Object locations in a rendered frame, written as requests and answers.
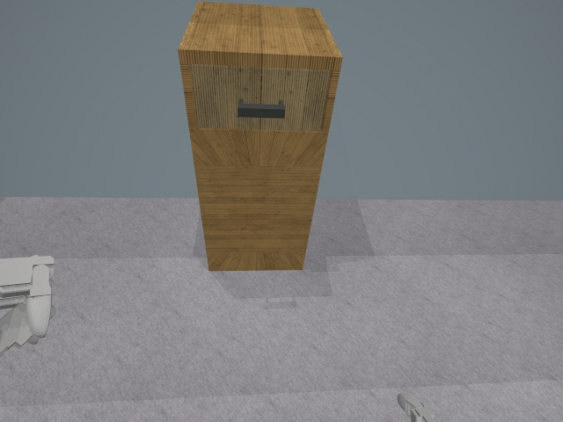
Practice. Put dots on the robot left hand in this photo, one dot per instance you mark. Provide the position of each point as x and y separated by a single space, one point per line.
24 286

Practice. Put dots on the drawer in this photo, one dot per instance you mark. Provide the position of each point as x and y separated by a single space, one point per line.
218 88

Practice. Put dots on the handle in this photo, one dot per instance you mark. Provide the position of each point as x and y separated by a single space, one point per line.
261 110

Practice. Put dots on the cabinet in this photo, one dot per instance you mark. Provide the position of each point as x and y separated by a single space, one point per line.
257 188

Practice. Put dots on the robot right hand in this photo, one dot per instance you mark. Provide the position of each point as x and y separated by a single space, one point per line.
418 412

